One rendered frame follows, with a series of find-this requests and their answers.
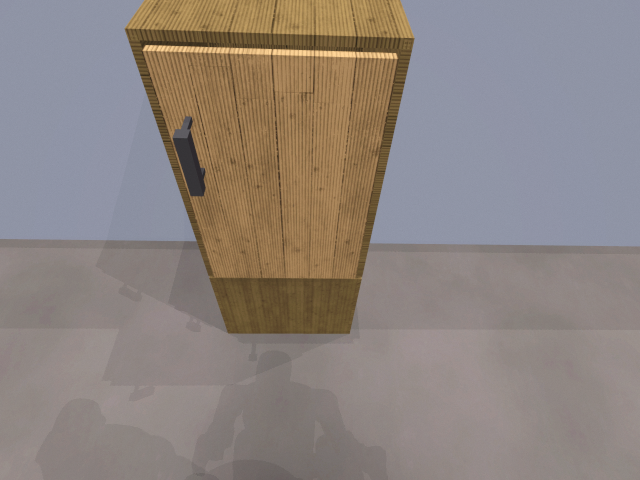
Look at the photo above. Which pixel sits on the cupboard door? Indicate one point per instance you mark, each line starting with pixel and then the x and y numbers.
pixel 290 141

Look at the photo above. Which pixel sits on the handle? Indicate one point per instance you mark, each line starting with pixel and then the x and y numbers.
pixel 194 175

